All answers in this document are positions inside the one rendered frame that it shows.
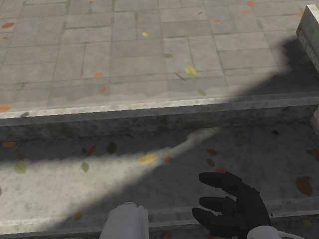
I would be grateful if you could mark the stairs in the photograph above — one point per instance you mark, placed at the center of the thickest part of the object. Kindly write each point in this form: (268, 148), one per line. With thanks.
(87, 180)

